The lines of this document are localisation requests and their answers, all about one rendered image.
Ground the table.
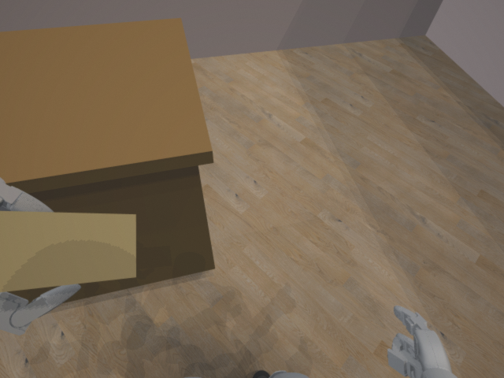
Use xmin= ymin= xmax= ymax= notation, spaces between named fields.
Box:
xmin=0 ymin=18 xmax=215 ymax=304

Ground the right robot hand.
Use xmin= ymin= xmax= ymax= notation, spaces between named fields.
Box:
xmin=387 ymin=306 xmax=452 ymax=378

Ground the left robot hand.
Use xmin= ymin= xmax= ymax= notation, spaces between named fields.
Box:
xmin=0 ymin=177 xmax=81 ymax=335

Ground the sponge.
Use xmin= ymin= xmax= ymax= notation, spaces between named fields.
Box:
xmin=0 ymin=211 xmax=136 ymax=292

